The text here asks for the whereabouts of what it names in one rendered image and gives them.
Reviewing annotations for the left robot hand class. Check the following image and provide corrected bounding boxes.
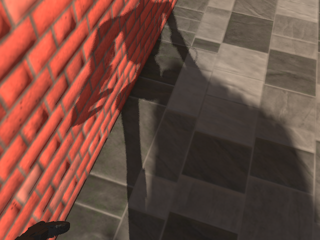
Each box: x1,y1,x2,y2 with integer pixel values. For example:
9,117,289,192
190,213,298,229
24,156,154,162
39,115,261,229
15,221,70,240

